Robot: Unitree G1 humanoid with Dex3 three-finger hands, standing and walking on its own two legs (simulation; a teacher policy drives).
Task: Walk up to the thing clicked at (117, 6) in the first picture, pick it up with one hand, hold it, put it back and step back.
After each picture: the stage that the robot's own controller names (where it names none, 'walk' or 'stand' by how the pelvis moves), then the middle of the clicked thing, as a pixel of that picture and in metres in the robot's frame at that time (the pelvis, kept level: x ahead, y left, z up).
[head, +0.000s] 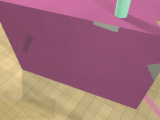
stand; out of the picture +0.84 -0.19 +0.12
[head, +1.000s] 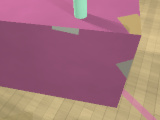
walk; out of the picture +0.78 +0.07 +0.15
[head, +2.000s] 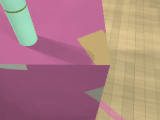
stand; (17, 13) +0.51 +0.25 +0.16
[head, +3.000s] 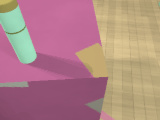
stand; (17, 33) +0.48 +0.25 +0.14
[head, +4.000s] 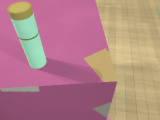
stand; (30, 39) +0.47 +0.22 +0.13
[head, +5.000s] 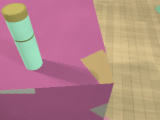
stand; (25, 40) +0.46 +0.23 +0.12
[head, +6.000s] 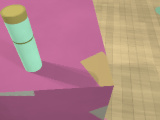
stand; (24, 42) +0.45 +0.23 +0.12
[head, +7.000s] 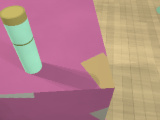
stand; (24, 44) +0.44 +0.23 +0.12
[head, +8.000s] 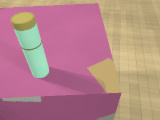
rise first; (33, 48) +0.43 +0.22 +0.13
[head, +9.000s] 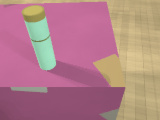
go down; (41, 41) +0.47 +0.21 +0.13
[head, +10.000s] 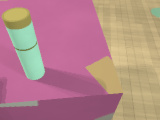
go down; (27, 48) +0.42 +0.19 +0.14
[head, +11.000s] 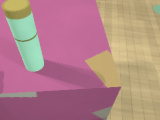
approach; (27, 40) +0.44 +0.20 +0.14
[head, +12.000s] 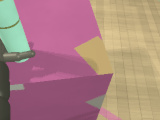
close; (9, 27) +0.46 +0.22 +0.17
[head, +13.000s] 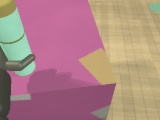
lift; (13, 41) +0.38 +0.20 +0.21
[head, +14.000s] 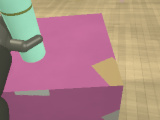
lift; (20, 17) +0.32 +0.17 +0.35
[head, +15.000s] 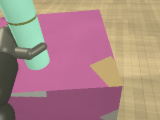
hold; (25, 26) +0.34 +0.16 +0.31
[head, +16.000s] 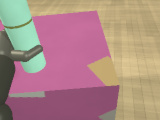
hold; (21, 30) +0.34 +0.18 +0.30
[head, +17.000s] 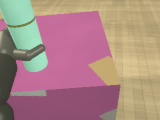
crouch; (24, 29) +0.34 +0.17 +0.30
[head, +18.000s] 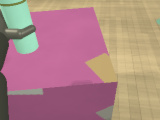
crouch; (15, 10) +0.41 +0.20 +0.31
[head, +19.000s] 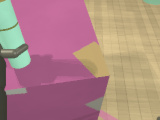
lower; (8, 32) +0.46 +0.22 +0.16
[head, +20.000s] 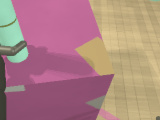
lower; (6, 26) +0.46 +0.22 +0.17
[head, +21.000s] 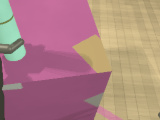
lower; (3, 24) +0.46 +0.23 +0.17
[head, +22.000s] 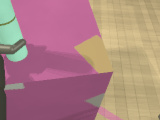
lower; (5, 25) +0.46 +0.22 +0.17
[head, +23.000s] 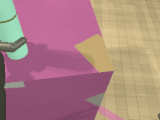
loosen; (6, 22) +0.47 +0.22 +0.17
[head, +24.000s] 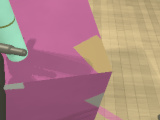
withdraw; (5, 26) +0.46 +0.23 +0.17
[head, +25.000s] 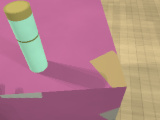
sink last; (29, 41) +0.44 +0.21 +0.15
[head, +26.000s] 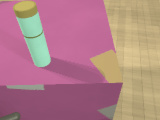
stand; (34, 37) +0.47 +0.23 +0.14
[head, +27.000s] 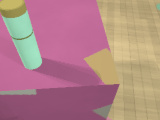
stand; (24, 38) +0.44 +0.22 +0.14
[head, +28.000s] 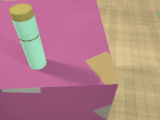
stand; (30, 40) +0.47 +0.22 +0.12
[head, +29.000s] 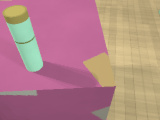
stand; (26, 42) +0.46 +0.23 +0.12
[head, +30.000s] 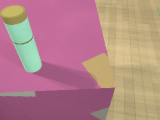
stand; (24, 43) +0.45 +0.23 +0.12
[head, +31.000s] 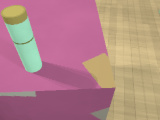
stand; (25, 43) +0.45 +0.23 +0.12
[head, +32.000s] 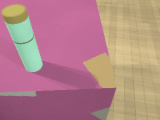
stand; (25, 42) +0.45 +0.23 +0.12
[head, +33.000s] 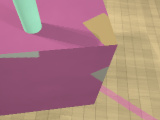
walk; out of the picture +0.55 +0.22 +0.14
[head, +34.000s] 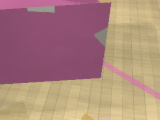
walk; out of the picture +0.89 +0.24 +0.14
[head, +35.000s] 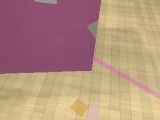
stand; out of the picture +1.12 +0.22 +0.14
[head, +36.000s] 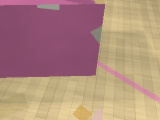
stand; out of the picture +1.07 +0.21 +0.12
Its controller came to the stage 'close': yes
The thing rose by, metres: 0.21
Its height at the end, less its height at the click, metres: +0.00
